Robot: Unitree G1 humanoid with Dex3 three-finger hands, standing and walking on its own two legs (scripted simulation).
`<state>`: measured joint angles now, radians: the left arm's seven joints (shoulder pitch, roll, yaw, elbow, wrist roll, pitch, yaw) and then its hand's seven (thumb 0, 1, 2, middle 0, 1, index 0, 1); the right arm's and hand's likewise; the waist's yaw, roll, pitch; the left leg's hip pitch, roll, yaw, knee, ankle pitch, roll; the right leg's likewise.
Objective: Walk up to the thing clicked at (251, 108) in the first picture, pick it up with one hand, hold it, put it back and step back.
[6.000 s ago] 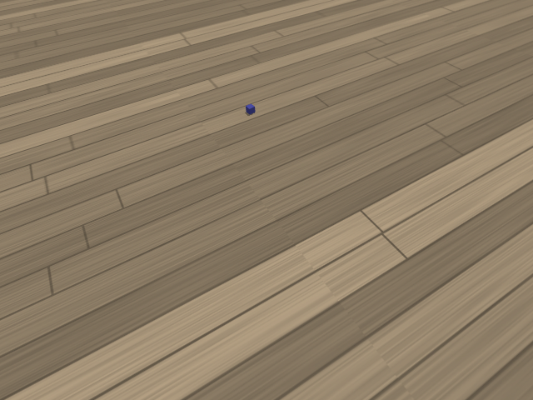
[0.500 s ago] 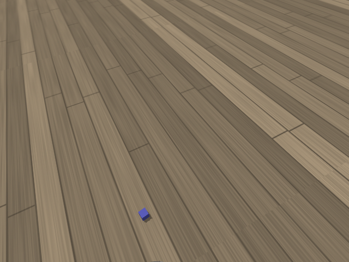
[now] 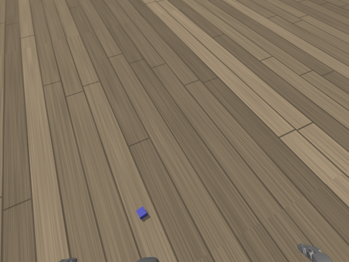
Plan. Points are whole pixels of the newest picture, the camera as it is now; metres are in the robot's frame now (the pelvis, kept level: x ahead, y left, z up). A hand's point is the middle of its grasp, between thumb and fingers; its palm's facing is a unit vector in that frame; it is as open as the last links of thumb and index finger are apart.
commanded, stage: walk up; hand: left
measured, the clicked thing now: (142, 213) +0.44 +0.24 -0.73
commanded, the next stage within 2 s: none
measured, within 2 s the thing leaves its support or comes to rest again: neither
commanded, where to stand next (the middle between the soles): +0.06 +0.00 m, yaw -1 degrees
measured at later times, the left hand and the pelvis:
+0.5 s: hand out of the picture +0.10 +0.26 -0.14, palm faces +0.01 -0.94 -0.34, open 7.4 cm; pelvis -0.01 +0.00 +0.01, yaw +2 degrees
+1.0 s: hand out of the picture +0.08 +0.26 -0.14, palm faces +0.06 -0.94 -0.34, open 7.4 cm; pelvis +0.00 -0.01 +0.01, yaw +3 degrees
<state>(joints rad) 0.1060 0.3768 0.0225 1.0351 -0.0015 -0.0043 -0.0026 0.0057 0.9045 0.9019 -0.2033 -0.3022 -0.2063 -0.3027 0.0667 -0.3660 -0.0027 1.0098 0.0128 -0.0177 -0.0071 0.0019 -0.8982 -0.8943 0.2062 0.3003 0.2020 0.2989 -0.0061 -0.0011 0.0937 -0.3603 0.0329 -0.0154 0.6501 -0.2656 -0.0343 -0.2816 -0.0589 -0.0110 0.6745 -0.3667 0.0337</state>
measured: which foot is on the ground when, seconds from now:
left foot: down 0.00-1.00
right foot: down 0.00-1.00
